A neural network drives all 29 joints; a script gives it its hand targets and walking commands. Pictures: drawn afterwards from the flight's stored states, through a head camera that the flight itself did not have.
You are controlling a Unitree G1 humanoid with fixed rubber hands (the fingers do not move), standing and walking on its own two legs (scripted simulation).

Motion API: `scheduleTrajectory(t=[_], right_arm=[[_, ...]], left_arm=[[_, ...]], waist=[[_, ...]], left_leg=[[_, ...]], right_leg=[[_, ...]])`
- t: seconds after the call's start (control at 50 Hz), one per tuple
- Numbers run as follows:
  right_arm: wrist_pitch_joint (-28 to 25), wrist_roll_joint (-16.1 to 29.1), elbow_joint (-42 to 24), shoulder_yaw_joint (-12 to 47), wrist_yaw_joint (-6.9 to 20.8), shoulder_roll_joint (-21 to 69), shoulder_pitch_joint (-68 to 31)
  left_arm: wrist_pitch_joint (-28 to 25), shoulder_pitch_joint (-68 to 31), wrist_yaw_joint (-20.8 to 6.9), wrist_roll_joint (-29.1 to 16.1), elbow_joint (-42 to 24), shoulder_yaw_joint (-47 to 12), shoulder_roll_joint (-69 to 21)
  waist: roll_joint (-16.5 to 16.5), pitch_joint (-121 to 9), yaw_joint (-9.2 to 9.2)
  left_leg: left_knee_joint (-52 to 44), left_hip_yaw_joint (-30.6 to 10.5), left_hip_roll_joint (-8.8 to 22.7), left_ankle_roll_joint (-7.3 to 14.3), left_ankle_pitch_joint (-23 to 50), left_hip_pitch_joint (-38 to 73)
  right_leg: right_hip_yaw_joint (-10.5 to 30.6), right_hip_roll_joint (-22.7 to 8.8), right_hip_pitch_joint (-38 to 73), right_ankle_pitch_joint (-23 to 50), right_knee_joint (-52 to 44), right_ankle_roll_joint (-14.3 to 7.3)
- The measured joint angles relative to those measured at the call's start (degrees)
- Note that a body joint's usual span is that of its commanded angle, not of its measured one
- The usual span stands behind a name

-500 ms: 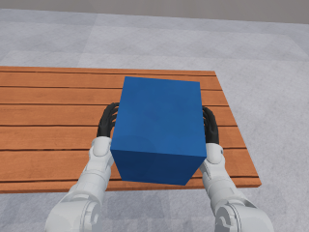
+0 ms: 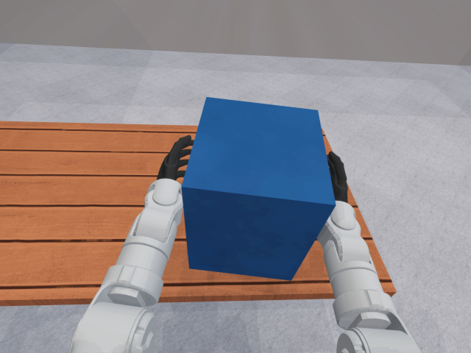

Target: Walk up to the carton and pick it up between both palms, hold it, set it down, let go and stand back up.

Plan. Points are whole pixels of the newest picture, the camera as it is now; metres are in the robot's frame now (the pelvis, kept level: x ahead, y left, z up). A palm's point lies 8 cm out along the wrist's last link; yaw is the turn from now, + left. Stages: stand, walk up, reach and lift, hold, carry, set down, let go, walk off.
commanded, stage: reach and lift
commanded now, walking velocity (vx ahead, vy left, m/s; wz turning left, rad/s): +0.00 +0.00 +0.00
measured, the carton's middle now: (250, 192) +0.38 -0.03 +0.09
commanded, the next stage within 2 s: hold in 1.64 s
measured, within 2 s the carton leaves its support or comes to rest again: neither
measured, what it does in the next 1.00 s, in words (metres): stands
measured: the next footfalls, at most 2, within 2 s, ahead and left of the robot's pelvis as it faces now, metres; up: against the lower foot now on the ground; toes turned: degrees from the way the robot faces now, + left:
none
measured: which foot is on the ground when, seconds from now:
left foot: down 0.00-1.00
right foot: down 0.00-1.00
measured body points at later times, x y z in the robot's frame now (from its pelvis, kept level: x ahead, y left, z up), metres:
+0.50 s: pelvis -0.01 -0.01 +0.00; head -0.06 +0.01 +0.45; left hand +0.38 +0.13 +0.16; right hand +0.38 -0.16 +0.16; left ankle +0.00 +0.11 -0.75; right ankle +0.03 -0.14 -0.75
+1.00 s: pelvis -0.01 -0.01 +0.00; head -0.06 +0.01 +0.45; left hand +0.38 +0.14 +0.18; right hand +0.39 -0.16 +0.18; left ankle +0.00 +0.11 -0.75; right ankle +0.03 -0.14 -0.75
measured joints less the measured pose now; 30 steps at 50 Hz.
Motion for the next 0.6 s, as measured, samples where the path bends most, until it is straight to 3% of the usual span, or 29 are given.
scheduleTrajectory(t=[0.1, 0.24, 0.6], right_arm=[[5.34, 0.37, -1.93, 0.2, 0.01, 0.31, -2.34], [10.04, 0.36, 0.83, 0.19, -0.54, 1.58, -6.9], [13.23, 2.25, 4.09, 0.19, -0.22, -0.05, -12.81]], left_arm=[[6.75, -0.02, -1.02, -0.01, -5.57, 2.12, -0.08], [12.06, -0.82, -4.3, 0.6, -6.62, 9.36, -0.79], [18.4, -3.59, -3.6, 1.3, -9.02, 10.7, -0.81]], waist=[[-0.01, 0.17, 0.01], [-0.1, 1.91, 0.0], [-0.1, 2.15, 0.0]], left_leg=[[-0.06, -0.01, -0.01, 0.09, -0.08, 2.57], [-0.51, -0.01, -0.02, 0.17, 0.1, 6.45], [-1.43, -0.05, -0.03, -0.2, 0.51, 7.08]], right_leg=[[0.0, 0.0, 2.54, -0.06, 0.0, 0.0], [0.0, 0.0, 6.17, -0.18, 0.1, 0.0], [0.0, 0.0, 6.23, -0.48, 0.4, 0.0]])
